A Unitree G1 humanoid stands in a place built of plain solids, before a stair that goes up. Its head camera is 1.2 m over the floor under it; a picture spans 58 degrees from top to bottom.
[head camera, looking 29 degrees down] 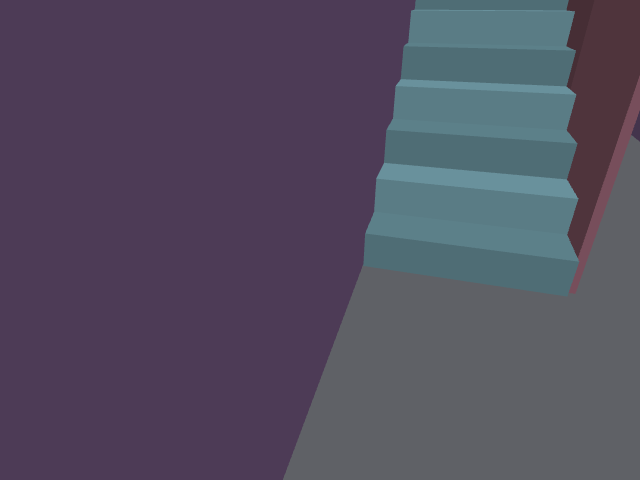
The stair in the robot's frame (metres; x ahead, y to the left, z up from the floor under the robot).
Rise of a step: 0.19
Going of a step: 0.27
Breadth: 0.96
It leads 16 degrees to the right of straight ahead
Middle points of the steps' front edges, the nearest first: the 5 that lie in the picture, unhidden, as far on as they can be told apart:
1.76 -0.68 0.19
2.01 -0.76 0.38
2.26 -0.83 0.57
2.52 -0.90 0.76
2.77 -0.97 0.95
